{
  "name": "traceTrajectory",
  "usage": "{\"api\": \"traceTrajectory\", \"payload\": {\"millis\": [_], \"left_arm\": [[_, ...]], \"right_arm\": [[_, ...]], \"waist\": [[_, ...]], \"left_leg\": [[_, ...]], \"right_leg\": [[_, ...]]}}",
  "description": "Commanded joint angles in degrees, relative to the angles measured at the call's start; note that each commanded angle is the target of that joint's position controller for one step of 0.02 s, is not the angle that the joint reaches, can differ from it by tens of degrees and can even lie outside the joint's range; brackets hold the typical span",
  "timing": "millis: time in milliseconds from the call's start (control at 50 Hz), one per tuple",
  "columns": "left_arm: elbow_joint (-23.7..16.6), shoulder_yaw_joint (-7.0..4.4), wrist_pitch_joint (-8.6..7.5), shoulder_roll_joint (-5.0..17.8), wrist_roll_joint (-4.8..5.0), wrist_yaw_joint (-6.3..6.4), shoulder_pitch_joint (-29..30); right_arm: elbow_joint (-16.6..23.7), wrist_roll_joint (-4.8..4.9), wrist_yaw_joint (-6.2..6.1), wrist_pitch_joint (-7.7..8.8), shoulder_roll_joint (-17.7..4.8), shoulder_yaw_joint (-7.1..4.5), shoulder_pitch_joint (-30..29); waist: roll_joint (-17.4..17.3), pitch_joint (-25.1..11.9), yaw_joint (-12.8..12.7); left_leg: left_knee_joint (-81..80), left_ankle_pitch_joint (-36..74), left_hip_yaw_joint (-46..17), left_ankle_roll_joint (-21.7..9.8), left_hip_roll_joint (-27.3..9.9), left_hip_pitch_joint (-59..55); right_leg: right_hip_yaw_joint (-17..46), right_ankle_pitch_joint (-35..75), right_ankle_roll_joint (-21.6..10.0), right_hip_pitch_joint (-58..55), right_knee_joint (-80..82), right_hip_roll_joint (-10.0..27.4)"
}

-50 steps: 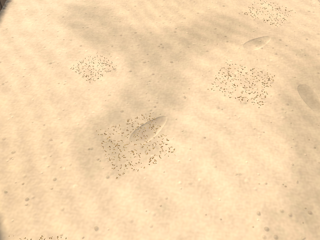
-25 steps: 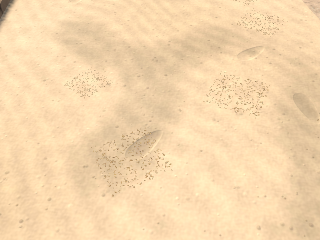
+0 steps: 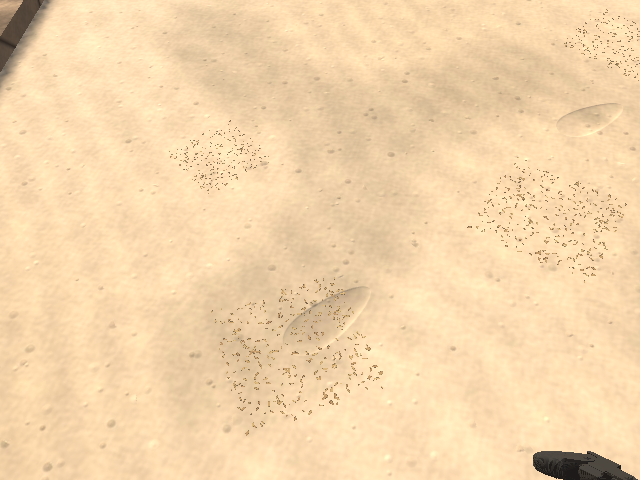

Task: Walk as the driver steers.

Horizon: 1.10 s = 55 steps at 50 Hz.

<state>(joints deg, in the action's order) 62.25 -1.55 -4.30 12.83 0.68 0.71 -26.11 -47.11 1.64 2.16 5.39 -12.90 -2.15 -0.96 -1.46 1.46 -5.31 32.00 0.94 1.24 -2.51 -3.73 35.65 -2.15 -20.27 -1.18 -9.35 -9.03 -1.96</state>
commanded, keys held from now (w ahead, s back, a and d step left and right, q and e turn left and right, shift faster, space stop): w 1.00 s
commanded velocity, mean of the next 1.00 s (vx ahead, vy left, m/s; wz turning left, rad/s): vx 0.49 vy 0.00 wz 0.00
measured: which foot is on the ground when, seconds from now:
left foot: up 0.00-0.04, down 0.06-0.62, up 0.64-1.00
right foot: down 0.00-0.08, up 0.10-0.60, down 0.62-1.00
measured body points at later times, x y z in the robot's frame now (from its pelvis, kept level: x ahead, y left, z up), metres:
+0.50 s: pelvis +0.29 +0.03 +0.01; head +0.31 +0.03 +0.46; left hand +0.48 +0.27 -0.09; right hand +0.27 -0.24 -0.13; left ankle +0.19 +0.12 -0.73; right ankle +0.49 -0.13 -0.68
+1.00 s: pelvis +0.57 -0.02 +0.02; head +0.59 -0.02 +0.47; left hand +0.56 +0.25 -0.12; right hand +0.75 -0.27 -0.09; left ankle +0.76 +0.15 -0.67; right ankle +0.50 -0.11 -0.73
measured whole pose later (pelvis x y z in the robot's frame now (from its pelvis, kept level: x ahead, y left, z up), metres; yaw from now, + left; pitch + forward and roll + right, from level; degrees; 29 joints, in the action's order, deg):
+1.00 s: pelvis +0.57 -0.02 +0.02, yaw +0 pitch +2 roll -2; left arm 57.0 -2.8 -5.2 13.6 0.4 -0.1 -20.7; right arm -49.9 0.7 0.3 4.3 -14.9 -3.2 3.9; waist -2.4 0.1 -3.9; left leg 37.8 3.0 -1.7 -0.4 -7.2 38.6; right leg -3.5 -11.8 -3.0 0.9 -10.8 -3.4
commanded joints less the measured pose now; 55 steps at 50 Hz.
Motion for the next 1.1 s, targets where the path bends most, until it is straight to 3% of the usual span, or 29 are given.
{"api": "traceTrajectory", "payload": {"millis": [20,40,60,80,100,120,140,160,200,240,300,400,500,560,580,600,620,640,660,680,700,720,760,800,840,940,1020,1100], "left_arm": [[-2.0,-2.29,0.36,10.7,-0.11,0.27,0.0],[-2.4,-2.22,0.88,10.5,-0.50,0.23,1.1],[-3.5,-1.62,1.04,9.5,-0.99,0.14,1.7],[-4.5,0.24,0.14,2.4,-1.06,-0.47,-4.8],[-3.5,0.68,-1.67,1.8,0.15,-0.93,-5.2],[-5.6,-0.79,-2.91,7.1,1.74,-1.25,0.8],[-7.2,-1.09,-3.47,8.6,2.30,-1.07,5.8],[-7.6,-1.37,-3.38,8.3,1.72,-0.56,7.9],[-6.9,-1.79,-1.58,6.3,0.64,-0.09,5.4],[-7.0,-1.71,-0.34,4.6,0.39,0.07,4.9],[-9.9,-2.27,-0.03,6.0,-0.31,0.32,12.2],[-13.2,-1.81,-1.02,4.6,-0.24,-0.66,23.0],[-16.3,-1.26,-1.52,4.9,0.39,-2.20,30.4],[-16.8,-1.84,-2.05,7.0,0.52,-2.99,28.4],[-15.9,-2.58,-2.20,8.4,0.49,-2.96,24.3],[-13.0,-4.01,-2.21,10.8,0.40,-2.68,15.2],[-10.5,-5.36,-2.13,15.1,-0.27,-2.15,4.1],[-8.9,-6.46,-1.64,19.8,-0.49,-2.23,-1.0],[-9.1,-4.75,-1.63,14.0,-0.07,-2.28,-0.2],[-10.2,-3.88,-1.79,11.3,0.01,-2.06,5.0],[-11.5,-3.30,-1.86,9.6,-0.35,-1.97,9.8],[-11.9,-2.80,-1.96,8.0,-0.83,-2.18,12.9],[-11.5,-2.24,-2.22,6.3,-1.41,-2.50,14.1],[-10.6,-2.59,-2.50,7.8,-0.96,-2.31,12.7],[-9.8,-3.05,-2.45,9.4,-0.92,-1.63,11.1],[-8.4,-3.06,-1.70,9.9,-0.29,-0.54,7.3],[-6.4,-3.28,-0.93,10.4,0.22,-0.40,3.0],[-5.6,-3.96,0.26,11.5,0.49,0.00,3.1]], "right_arm": [[3.6,0.06,0.53,1.10,-7.2,-2.09,0.3],[1.2,0.13,0.26,1.00,-9.5,-3.39,9.0],[-1.7,0.04,-0.30,0.74,-12.3,-4.60,19.8],[-3.6,-1.71,-0.66,0.44,-18.0,-5.85,27.7],[-3.9,-1.54,-0.43,0.32,-14.8,-4.66,27.7],[-3.6,-0.93,-0.32,0.57,-11.4,-3.52,22.3],[-2.3,-0.91,-0.36,0.73,-9.0,-2.74,16.8],[-1.9,-1.45,-0.05,1.04,-7.6,-2.23,12.6],[-2.2,-2.15,0.48,1.57,-5.2,-1.51,9.8],[-3.5,-1.87,0.35,1.82,-6.0,-1.63,11.7],[-4.9,-1.98,-0.98,1.73,-8.5,-2.12,15.2],[-6.4,-1.22,-2.36,0.96,-9.6,-2.14,20.2],[-8.9,-0.65,-2.64,-0.31,-10.3,-2.56,25.2],[-9.0,-0.55,-2.88,-1.31,-11.4,-3.13,24.2],[-8.6,-0.58,-2.90,-1.62,-11.8,-3.23,22.8],[-8.2,-0.80,-2.86,-1.96,-10.7,-2.79,22.1],[-6.8,-1.65,-2.88,-1.93,-8.8,-1.76,22.6],[-6.5,-1.76,-2.04,-0.53,-0.8,0.51,29.9],[-7.1,-0.41,-1.85,0.98,-5.6,-0.43,27.0],[-5.3,1.08,-1.67,1.97,-9.6,-1.47,21.3],[-4.4,1.09,-1.99,2.28,-9.8,-1.46,17.7],[-4.1,0.14,-2.33,2.04,-9.3,-1.81,15.9],[-4.5,-0.45,-2.44,0.51,-7.2,-2.01,17.9],[-4.3,-0.65,-2.60,-0.61,-5.5,-1.83,17.9],[-2.9,-1.15,-2.76,-0.99,-5.7,-1.93,14.0],[-0.1,-1.08,-2.07,-0.50,-4.4,-1.43,4.1],[2.0,-0.50,-1.01,-0.14,-4.4,-0.98,-2.5],[3.2,-0.33,0.19,0.53,-6.5,-1.47,-2.5]], "waist": [[7.5,1.4,6.2],[8.0,-4.0,10.8],[7.0,-10.8,15.4],[-6.7,-21.1,12.9],[-12.2,-26.4,12.5],[-9.5,-16.4,11.7],[-5.2,-9.5,10.2],[-0.9,-5.3,7.9],[-2.6,-3.2,4.1],[-2.5,-1.7,3.2],[-1.3,1.2,4.3],[-1.3,2.4,7.5],[-1.1,4.1,9.5],[-2.6,2.2,7.2],[-3.4,-0.5,4.6],[-2.8,-6.0,0.3],[1.9,-14.8,-3.2],[17.3,-22.4,0.2],[14.3,-23.0,-1.5],[11.6,-14.2,-0.9],[6.5,-9.8,0.7],[4.1,-5.9,2.4],[5.5,-4.3,5.4],[5.1,-2.5,6.3],[4.0,-0.8,5.8],[4.5,1.3,3.1],[4.7,3.1,0.9],[5.9,2.4,2.9]], "left_leg": [[-1.2,-3.9,1.8,-2.8,3.2,-8.1],[-1.2,-4.8,3.2,-4.3,5.3,-19.1],[0.4,-5.0,-1.1,-6.8,1.5,-35.9],[-2.7,-16.1,-27.5,-15.2,-14.0,-58.5],[-14.8,-22.1,-47.5,-18.4,-19.7,-61.2],[-16.2,-24.0,-40.6,-14.8,-17.4,-53.5],[-17.2,-19.8,-30.8,-12.6,-15.3,-43.5],[-19.1,-13.9,-24.0,-11.3,-13.0,-34.0],[-22.4,-9.0,-16.2,-10.1,-9.3,-24.6],[-24.8,-6.4,-12.6,-11.3,-8.4,-21.1],[-26.9,-4.5,-10.3,-11.9,-8.4,-22.6],[-27.2,-3.0,-5.2,-9.3,-6.3,-26.0],[-23.5,-1.5,-5.4,-8.8,-9.8,-36.1],[-18.3,8.0,-5.8,-7.4,-11.7,-40.6],[-13.3,17.9,-4.8,-6.5,-10.8,-40.5],[-2.9,24.7,-2.4,-5.1,-7.7,-38.1],[14.3,13.7,0.2,-3.1,-4.2,-26.9],[35.7,-21.3,0.4,1.2,6.9,-2.5],[43.9,-33.1,-8.0,0.4,6.0,4.8],[45.6,-29.4,-7.8,-0.8,2.7,9.1],[43.3,-24.0,-6.1,-1.1,-0.6,7.6],[39.3,-20.5,-5.4,-0.9,-2.5,5.2],[35.0,-17.2,-5.7,-0.7,-4.5,-0.8],[31.1,-15.7,-4.9,0.2,-5.1,-0.7],[25.3,-10.9,-4.6,1.5,-5.4,2.9],[7.8,3.6,-2.2,2.3,-3.3,2.1],[0.7,4.0,-1.3,1.7,-1.7,2.1],[-2.9,-3.3,-1.2,-1.0,-0.4,-0.6]], "right_leg": [[4.5,47.0,-7.2,2.7,-7.7,16.6],[2.7,55.1,-5.9,4.3,-18.0,14.7],[1.4,48.9,-4.1,14.0,-32.5,12.1],[-0.3,21.7,-0.5,36.3,-56.2,2.6],[8.1,-10.7,-0.5,44.7,-67.9,-2.0],[9.7,-8.9,-1.8,50.5,-71.9,1.9],[7.7,-3.8,-2.5,50.7,-70.4,5.2],[6.6,0.9,-2.6,47.9,-66.1,7.9],[7.0,4.7,-2.5,41.0,-60.7,10.6],[6.0,5.9,-1.8,40.5,-57.3,11.2],[5.8,14.0,0.0,47.7,-48.2,11.8],[2.8,27.7,0.8,46.8,-29.7,9.0],[2.9,24.3,-0.3,48.8,-22.0,7.5],[1.9,17.4,-2.4,44.0,-19.7,5.9],[0.1,16.0,-3.5,37.3,-19.0,4.0],[-1.2,16.7,-5.1,25.1,-18.4,2.2],[8.4,17.6,-8.8,7.0,-20.4,10.8],[36.3,6.7,-18.4,-14.0,-14.6,24.2],[44.0,1.1,-17.9,-14.5,-8.4,24.4],[35.1,3.2,-15.0,-7.4,-7.9,22.5],[27.7,8.7,-13.4,1.0,-6.8,20.5],[22.7,13.9,-12.7,8.7,-5.0,18.4],[17.5,17.1,-12.0,15.9,-1.6,15.9],[14.2,19.8,-12.8,18.7,0.8,15.5],[12.0,21.9,-13.1,18.5,2.3,15.5],[5.7,22.2,-10.4,17.2,3.3,12.4],[5.2,21.0,-10.0,11.5,1.6,14.3],[6.0,28.3,-8.4,4.7,-3.8,17.6]]}}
